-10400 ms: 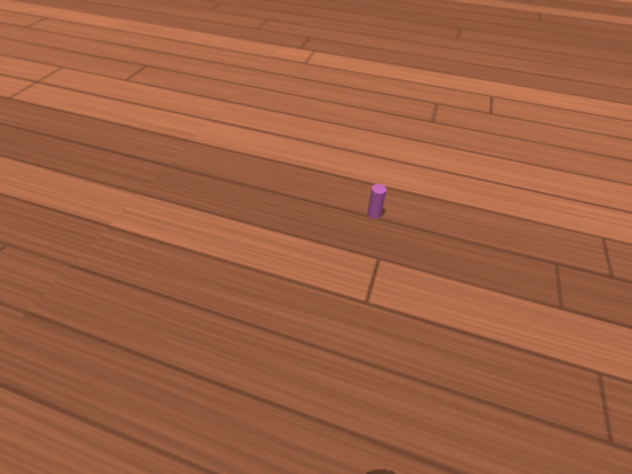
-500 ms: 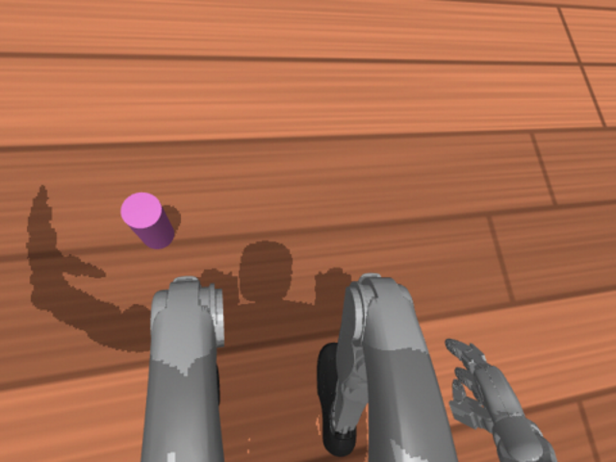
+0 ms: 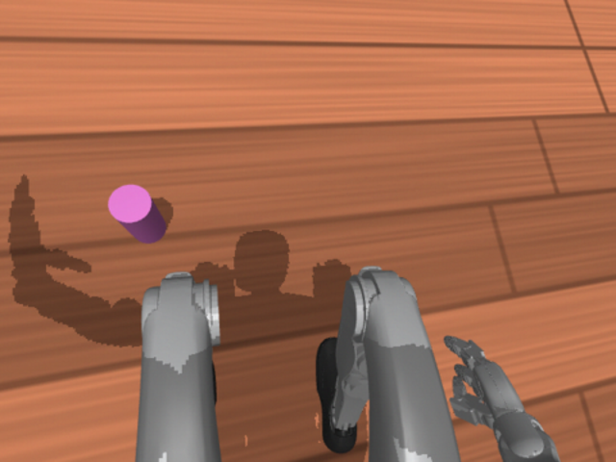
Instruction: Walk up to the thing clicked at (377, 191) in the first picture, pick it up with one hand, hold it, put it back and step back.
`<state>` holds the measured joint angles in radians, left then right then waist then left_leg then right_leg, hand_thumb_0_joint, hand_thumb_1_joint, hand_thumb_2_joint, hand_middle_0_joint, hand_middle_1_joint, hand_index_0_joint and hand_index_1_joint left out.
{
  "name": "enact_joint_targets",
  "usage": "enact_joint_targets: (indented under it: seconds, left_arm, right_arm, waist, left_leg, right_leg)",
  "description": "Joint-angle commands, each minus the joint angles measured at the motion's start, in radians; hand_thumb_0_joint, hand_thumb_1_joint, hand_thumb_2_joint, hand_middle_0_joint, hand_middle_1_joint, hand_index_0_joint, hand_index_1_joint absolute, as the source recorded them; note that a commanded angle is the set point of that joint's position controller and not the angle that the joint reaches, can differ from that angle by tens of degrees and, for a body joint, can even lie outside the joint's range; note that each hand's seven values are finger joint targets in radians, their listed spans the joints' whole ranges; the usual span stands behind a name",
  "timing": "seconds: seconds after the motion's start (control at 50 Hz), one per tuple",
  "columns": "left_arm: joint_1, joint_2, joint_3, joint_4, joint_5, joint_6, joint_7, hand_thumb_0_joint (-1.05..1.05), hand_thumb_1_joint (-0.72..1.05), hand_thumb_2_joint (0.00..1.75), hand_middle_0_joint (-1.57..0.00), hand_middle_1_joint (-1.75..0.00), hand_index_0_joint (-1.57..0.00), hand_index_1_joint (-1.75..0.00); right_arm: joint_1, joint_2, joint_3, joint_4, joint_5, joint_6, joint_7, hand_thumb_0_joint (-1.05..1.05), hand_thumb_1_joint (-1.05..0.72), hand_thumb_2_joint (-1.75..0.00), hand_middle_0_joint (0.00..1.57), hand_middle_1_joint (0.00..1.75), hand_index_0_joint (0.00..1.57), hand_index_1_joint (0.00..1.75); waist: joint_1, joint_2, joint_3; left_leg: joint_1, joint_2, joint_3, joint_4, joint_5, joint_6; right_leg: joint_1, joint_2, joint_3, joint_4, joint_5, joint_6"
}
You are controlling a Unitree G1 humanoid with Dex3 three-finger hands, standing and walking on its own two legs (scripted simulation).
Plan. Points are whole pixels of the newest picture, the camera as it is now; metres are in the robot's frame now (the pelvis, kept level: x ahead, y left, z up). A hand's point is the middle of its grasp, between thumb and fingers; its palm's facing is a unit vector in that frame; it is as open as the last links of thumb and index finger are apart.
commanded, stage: approach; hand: left
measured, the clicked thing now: (140, 217) +0.45 +0.25 -0.30
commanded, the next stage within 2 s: close in in 0.44 s
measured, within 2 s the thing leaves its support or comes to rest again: neither
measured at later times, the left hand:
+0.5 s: hand (40, 238) +0.38 +0.35 -0.19, palm faces +0.17 -0.98 +0.04, open 17.6 cm
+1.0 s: hand (116, 235) +0.41 +0.27 -0.26, palm faces +0.21 -0.98 +0.02, open 17.5 cm
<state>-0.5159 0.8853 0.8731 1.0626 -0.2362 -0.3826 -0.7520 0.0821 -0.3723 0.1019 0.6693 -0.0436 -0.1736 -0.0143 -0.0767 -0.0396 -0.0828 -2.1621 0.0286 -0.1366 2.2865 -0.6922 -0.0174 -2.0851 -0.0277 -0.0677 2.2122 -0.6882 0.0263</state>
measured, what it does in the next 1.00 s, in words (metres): lowers itself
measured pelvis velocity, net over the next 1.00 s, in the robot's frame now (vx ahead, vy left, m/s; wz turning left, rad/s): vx -0.02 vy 0.02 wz -0.15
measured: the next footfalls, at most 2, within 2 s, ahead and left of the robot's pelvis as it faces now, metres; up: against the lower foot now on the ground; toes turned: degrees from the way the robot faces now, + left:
none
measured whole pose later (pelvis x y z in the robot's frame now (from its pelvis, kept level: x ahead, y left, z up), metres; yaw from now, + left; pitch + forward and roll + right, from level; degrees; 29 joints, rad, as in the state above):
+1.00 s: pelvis -0.02 +0.02 -0.10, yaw -9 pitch +12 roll -16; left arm -0.56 0.79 0.62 1.43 -0.15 -1.08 -0.23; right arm -0.16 -0.38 0.45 0.60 -0.34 -0.03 0.12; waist -0.22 -0.25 0.26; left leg -2.23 0.02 -0.35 2.67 -0.69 0.00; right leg -2.07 0.05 -0.21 2.43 -0.61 0.07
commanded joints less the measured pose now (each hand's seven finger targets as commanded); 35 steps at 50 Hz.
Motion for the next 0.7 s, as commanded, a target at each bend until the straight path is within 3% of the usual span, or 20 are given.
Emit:
enact_joint_targets:
  seconds: [0.0, 0.02, 0.08, 0.12, 0.16, 0.22, 0.26, 0.28, 0.3, 0.32, 0.34, 0.36, 0.38, 0.46, 0.5, 0.56, 0.6, 0.62, 0.68]
  left_arm:
    - [-0.119, 0.332, 0.055, -0.136, -0.07, -0.096, 0.003, 0.0, -0.61, 0.0, -0.07, -0.08, -0.07, -0.07]
    - [-0.116, 0.316, 0.057, -0.116, -0.079, -0.117, 0.003, 0.0, -0.61, 0.0, -0.07, -0.09, -0.07, -0.08]
    - [-0.157, 0.269, 0.012, -0.074, -0.089, -0.187, -0.009, 0.0, -0.6, 0.01, -0.06, -0.08, -0.07, -0.08]
    - [-0.168, 0.259, 0.005, -0.037, -0.094, -0.228, -0.006, 0.0, -0.59, 0.02, -0.06, -0.09, -0.07, -0.08]
    - [-0.196, 0.228, -0.029, -0.024, -0.092, -0.268, -0.004, 0.0, -0.61, 0.02, -0.06, -0.1, -0.07, -0.09]
    - [-0.229, 0.275, -0.03, -0.009, -0.07, -0.317, 0.014, 0.0, -0.61, 0.03, -0.06, -0.11, -0.07, -0.1]
    - [-0.23, 0.27, -0.042, -0.017, -0.058, -0.351, 0.032, 0.0, -0.61, 0.04, -0.06, -0.1, -0.07, -0.1]
    - [-0.219, 0.331, 0.005, -0.009, -0.054, -0.37, 0.048, 0.0, -0.61, 0.04, -0.06, -0.1, -0.07, -0.1]
    - [-0.231, 0.336, -0.004, -0.017, -0.05, -0.39, 0.058, 0.0, -0.61, 0.03, -0.06, -0.1, -0.07, -0.09]
    - [-0.225, 0.273, -0.049, -0.007, -0.051, -0.409, 0.061, 0.0, -0.61, 0.03, -0.07, -0.1, -0.07, -0.1]
    - [-0.194, 0.34, 0.013, 0.004, -0.044, -0.425, 0.074, 0.0, -0.61, 0.03, -0.07, -0.11, -0.08, -0.11]
    - [-0.164, 0.334, 0.004, 0.03, -0.039, -0.437, 0.083, 0.0, -0.61, 0.04, -0.07, -0.11, -0.07, -0.1]
    - [-0.171, 0.287, -0.03, 0.048, -0.036, -0.451, 0.088, 0.0, -0.61, 0.05, -0.06, -0.11, -0.07, -0.11]
    - [-0.153, 0.261, -0.044, 0.099, -0.033, -0.506, 0.125, 0.0, -0.6, 0.06, -0.05, -0.11, -0.06, -0.1]
    - [-0.169, 0.221, -0.085, 0.132, -0.035, -0.538, 0.141, 0.0, -0.6, 0.05, -0.06, -0.11, -0.07, -0.1]
    - [-0.208, 0.197, -0.118, 0.177, -0.036, -0.59, 0.184, 0.0, -0.61, 0.06, -0.05, -0.12, -0.08, -0.1]
    - [-0.217, 0.188, -0.136, 0.194, -0.03, -0.626, 0.22, 0.0, -0.61, 0.05, -0.05, -0.12, -0.08, -0.09]
    - [-0.208, 0.211, -0.116, 0.203, -0.025, -0.639, 0.246, 0.0, -0.61, 0.06, -0.05, -0.13, -0.08, -0.1]
    - [-0.225, 0.178, -0.149, 0.226, -0.004, -0.685, 0.319, 0.0, -0.61, 0.07, -0.04, -0.12, -0.08, -0.09]
  right_arm:
    - [0.096, -0.231, -0.083, -0.049, 0.004, -0.037, -0.018, 0.0, -0.91, -0.9, 0.2, 0.3, 0.2, 0.3]
    - [0.098, -0.231, -0.077, -0.043, -0.002, -0.04, -0.017, 0.0, -0.9, -0.9, 0.2, 0.3, 0.2, 0.3]
    - [0.07, -0.235, -0.067, -0.038, -0.018, -0.048, -0.013, 0.0, -0.9, -0.9, 0.2, 0.3, 0.2, 0.3]
    - [0.065, -0.244, -0.056, -0.033, -0.031, -0.05, -0.009, 0.0, -0.9, -0.89, 0.2, 0.3, 0.2, 0.3]
    - [0.054, -0.251, -0.045, -0.035, -0.044, -0.051, -0.004, 0.0, -0.9, -0.89, 0.2, 0.3, 0.2, 0.3]
    - [0.036, -0.273, -0.024, -0.033, -0.067, -0.036, 0.003, 0.0, -0.9, -0.89, 0.2, 0.3, 0.2, 0.3]
    - [0.008, -0.275, -0.008, -0.043, -0.084, -0.027, 0.011, 0.0, -0.9, -0.89, 0.2, 0.3, 0.2, 0.3]
    - [0.009, -0.282, 0.002, -0.036, -0.093, -0.018, 0.014, 0.0, -0.9, -0.9, 0.2, 0.3, 0.2, 0.3]
    - [-0.005, -0.285, 0.013, -0.041, -0.101, -0.011, 0.018, 0.0, -0.9, -0.9, 0.2, 0.3, 0.2, 0.3]
    - [-0.032, -0.278, 0.027, -0.056, -0.105, -0.006, 0.025, 0.0, -0.91, -0.9, 0.2, 0.3, 0.2, 0.3]
    - [-0.029, -0.296, 0.027, -0.05, -0.116, 0.004, 0.026, 0.0, -0.91, -0.9, 0.2, 0.3, 0.2, 0.3]
    - [-0.04, -0.301, 0.036, -0.046, -0.123, 0.014, 0.027, 0.0, -0.91, -0.9, 0.2, 0.3, 0.2, 0.3]
    - [-0.055, -0.301, 0.044, -0.05, -0.131, 0.021, 0.029, 0.0, -0.9, -0.9, 0.2, 0.3, 0.2, 0.3]
    - [-0.103, -0.313, 0.08, -0.061, -0.161, 0.043, 0.037, 0.0, -0.9, -0.9, 0.2, 0.3, 0.2, 0.3]
    - [-0.129, -0.321, 0.104, -0.071, -0.173, 0.051, 0.04, 0.0, -0.91, -0.9, 0.2, 0.3, 0.2, 0.3]
    - [-0.15, -0.33, 0.137, -0.075, -0.195, 0.061, 0.048, 0.0, -0.9, -0.9, 0.2, 0.3, 0.2, 0.3]
    - [-0.176, -0.34, 0.159, -0.083, -0.208, 0.068, 0.056, 0.0, -0.91, -0.9, 0.2, 0.3, 0.2, 0.3]
    - [-0.167, -0.344, 0.167, -0.075, -0.219, 0.073, 0.06, 0.0, -0.9, -0.9, 0.2, 0.3, 0.2, 0.3]
    - [-0.191, -0.352, 0.188, -0.081, -0.242, 0.086, 0.073, 0.0, -0.9, -0.9, 0.2, 0.3, 0.2, 0.3]
  waist:
    - [0.032, 0.173, -0.541]
    - [0.021, 0.164, -0.527]
    - [-0.009, 0.149, -0.481]
    - [-0.016, 0.15, -0.481]
    - [-0.029, 0.166, -0.494]
    - [-0.026, 0.256, -0.507]
    - [-0.023, 0.287, -0.507]
    - [-0.011, 0.292, -0.513]
    - [-0.016, 0.315, -0.51]
    - [-0.022, 0.312, -0.496]
    - [-0.017, 0.331, -0.501]
    - [-0.016, 0.352, -0.491]
    - [-0.038, 0.359, -0.459]
    - [-0.071, 0.336, -0.41]
    - [-0.103, 0.327, -0.386]
    - [-0.137, 0.303, -0.354]
    - [-0.145, 0.313, -0.34]
    - [-0.142, 0.328, -0.338]
    - [-0.155, 0.327, -0.295]
  left_leg:
    - [0.392, -0.005, 0.071, -0.25, 0.121, 0.046]
    - [0.374, -0.005, 0.072, -0.232, 0.139, 0.046]
    - [0.342, 0.001, 0.066, -0.198, 0.097, 0.046]
    - [0.339, 0.004, 0.063, -0.178, 0.09, 0.042]
    - [0.366, 0.009, 0.052, -0.159, 0.101, 0.034]
    - [0.424, 0.019, 0.029, -0.148, 0.131, 0.015]
    - [0.432, 0.019, 0.03, -0.129, 0.128, 0.012]
    - [0.423, 0.02, 0.031, -0.116, 0.131, 0.012]
    - [0.423, 0.021, 0.033, -0.107, 0.147, 0.009]
    - [0.426, 0.022, 0.024, -0.105, 0.133, 0.007]
    - [0.436, 0.025, 0.018, -0.099, 0.157, 0.003]
    - [0.447, 0.027, 0.018, -0.092, 0.167, -0.001]
    - [0.433, 0.03, 0.009, -0.092, 0.156, -0.002]
    - [0.396, 0.035, -0.008, -0.046, 0.136, 0.001]
    - [0.389, 0.037, -0.024, -0.03, 0.127, -0.001]
    - [0.376, 0.041, -0.043, 0.001, 0.128, -0.004]
    - [0.38, 0.04, -0.053, 0.009, 0.128, -0.008]
    - [0.386, 0.041, -0.056, 0.016, 0.141, -0.011]
    - [0.371, 0.043, -0.069, 0.029, 0.129, -0.013]
  right_leg:
    - [0.267, 0.042, -0.042, -0.204, 0.109, -0.057]
    - [0.281, 0.043, -0.045, -0.198, 0.127, -0.055]
    - [0.24, 0.052, -0.055, -0.177, 0.096, -0.055]
    - [0.243, 0.055, -0.064, -0.161, 0.096, -0.054]
    - [0.219, 0.058, -0.076, -0.133, 0.109, -0.056]
    - [0.176, 0.058, -0.097, -0.074, 0.128, -0.064]
    - [0.18, 0.06, -0.105, -0.058, 0.128, -0.064]
    - [0.196, 0.063, -0.108, -0.049, 0.132, -0.063]
    - [0.205, 0.063, -0.11, -0.037, 0.147, -0.062]
    - [0.183, 0.066, -0.118, -0.023, 0.131, -0.063]
    - [0.195, 0.068, -0.128, -0.009, 0.154, -0.062]
    - [0.197, 0.069, -0.129, -0.002, 0.16, -0.063]
    - [0.177, 0.07, -0.138, 0.011, 0.155, -0.064]
    - [0.19, 0.078, -0.158, 0.024, 0.156, -0.058]
    - [0.181, 0.08, -0.175, 0.036, 0.155, -0.056]
    - [0.193, 0.086, -0.192, 0.044, 0.167, -0.052]
    - [0.2, 0.089, -0.204, 0.053, 0.172, -0.05]
    - [0.217, 0.091, -0.208, 0.057, 0.187, -0.048]
    - [0.215, 0.095, -0.223, 0.065, 0.189, -0.046]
